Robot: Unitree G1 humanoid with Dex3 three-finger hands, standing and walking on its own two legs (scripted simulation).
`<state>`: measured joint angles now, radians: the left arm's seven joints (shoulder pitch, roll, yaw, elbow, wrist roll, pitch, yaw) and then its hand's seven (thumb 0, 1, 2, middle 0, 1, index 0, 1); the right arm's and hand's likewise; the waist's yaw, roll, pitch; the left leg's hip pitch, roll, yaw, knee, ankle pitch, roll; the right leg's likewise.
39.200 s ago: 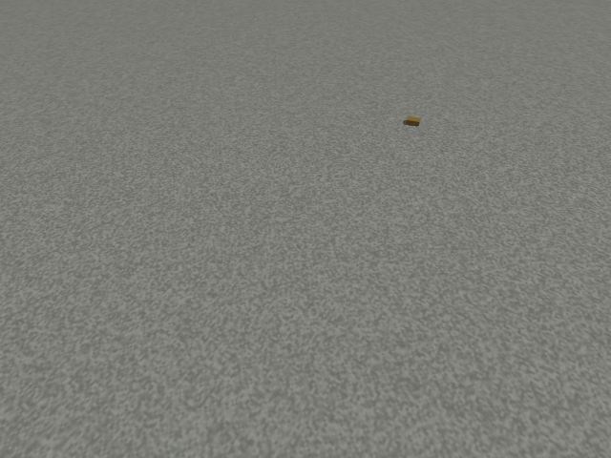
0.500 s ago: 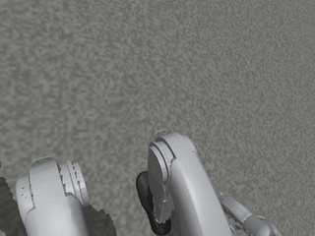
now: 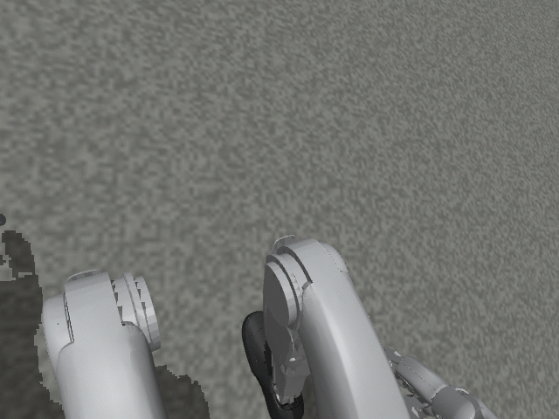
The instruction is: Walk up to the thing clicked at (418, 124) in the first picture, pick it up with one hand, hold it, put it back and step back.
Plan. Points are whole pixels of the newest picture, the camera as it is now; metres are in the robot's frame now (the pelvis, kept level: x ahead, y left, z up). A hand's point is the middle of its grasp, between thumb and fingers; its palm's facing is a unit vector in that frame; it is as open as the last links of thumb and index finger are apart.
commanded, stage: close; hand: left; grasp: from above
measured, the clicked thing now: out of the picture +0.38 +0.36 -0.27
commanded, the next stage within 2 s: go down in 0.30 s
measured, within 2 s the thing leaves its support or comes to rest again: neither
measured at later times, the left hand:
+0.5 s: hand out of the picture +0.36 +0.36 -0.24, palm faces -0.53 -0.20 -0.83, open 10.8 cm
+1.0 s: hand out of the picture +0.36 +0.41 -0.04, palm faces -0.41 -0.02 -0.91, open 13.4 cm
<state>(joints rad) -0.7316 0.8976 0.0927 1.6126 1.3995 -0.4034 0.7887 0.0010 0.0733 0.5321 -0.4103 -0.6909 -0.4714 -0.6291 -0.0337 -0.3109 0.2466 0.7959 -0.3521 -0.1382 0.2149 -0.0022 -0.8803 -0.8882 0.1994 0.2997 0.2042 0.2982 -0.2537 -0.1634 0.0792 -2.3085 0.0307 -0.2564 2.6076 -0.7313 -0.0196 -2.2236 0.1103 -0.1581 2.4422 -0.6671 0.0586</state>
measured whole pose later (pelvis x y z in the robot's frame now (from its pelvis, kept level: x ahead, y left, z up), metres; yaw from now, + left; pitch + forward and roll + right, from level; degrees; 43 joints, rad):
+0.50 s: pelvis +0.01 +0.00 +0.00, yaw +1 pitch +26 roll -14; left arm -0.79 0.95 0.15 1.58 1.26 -0.40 0.52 0.00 0.05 0.53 -0.38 -0.78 -0.46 -0.69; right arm 0.01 -0.30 0.26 0.73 -0.30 -0.16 0.24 0.00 -0.89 -0.89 0.20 0.30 0.20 0.30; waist -0.26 -0.12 0.14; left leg -2.32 0.00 -0.27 2.60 -0.75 -0.02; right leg -2.20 0.08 -0.17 2.44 -0.72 0.07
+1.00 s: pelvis +0.00 +0.00 +0.06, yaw +6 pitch +31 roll -10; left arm -0.68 0.76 0.01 1.06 1.14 -0.16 0.23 0.00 -0.36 0.89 -0.05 -1.08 -0.11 -1.02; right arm 0.09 -0.28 0.01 0.72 -0.11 -0.04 0.18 0.00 -0.89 -0.89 0.20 0.30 0.20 0.30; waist -0.10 0.03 -0.14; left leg -2.25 0.01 -0.13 2.37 -0.69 0.02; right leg -2.14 0.05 -0.07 2.28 -0.70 0.05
